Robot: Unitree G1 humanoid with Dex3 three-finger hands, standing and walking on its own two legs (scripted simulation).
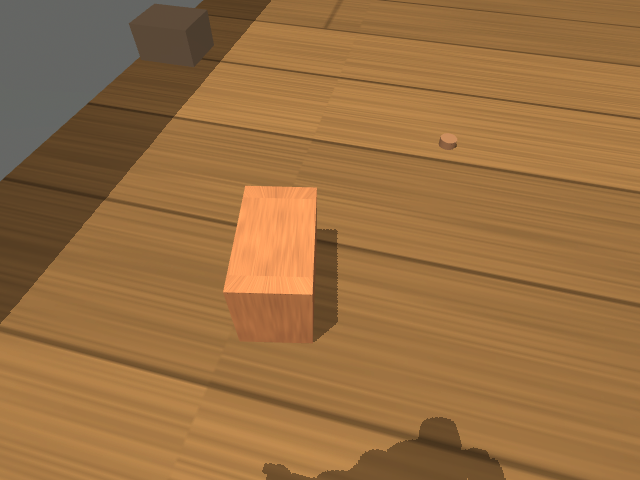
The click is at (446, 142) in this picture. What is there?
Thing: low tin
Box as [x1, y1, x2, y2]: [439, 133, 456, 149]
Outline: 442,134 440,137 439,145 445,149 453,148 456,141 456,137 449,133
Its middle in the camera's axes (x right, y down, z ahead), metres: +0.65 -0.49 +2.01
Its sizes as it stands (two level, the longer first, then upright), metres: 0.083 0.083 0.041
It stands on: the floor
